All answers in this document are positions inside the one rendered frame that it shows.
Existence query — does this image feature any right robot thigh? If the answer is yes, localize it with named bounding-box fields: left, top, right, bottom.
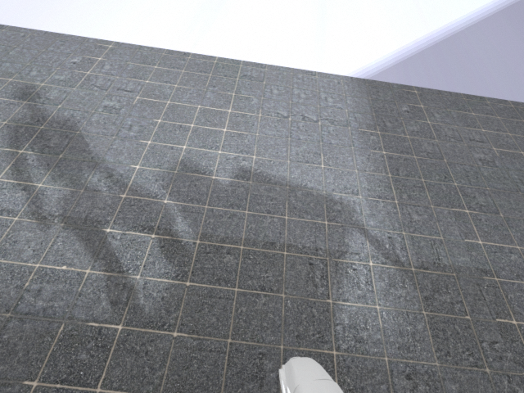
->
left=279, top=357, right=343, bottom=393

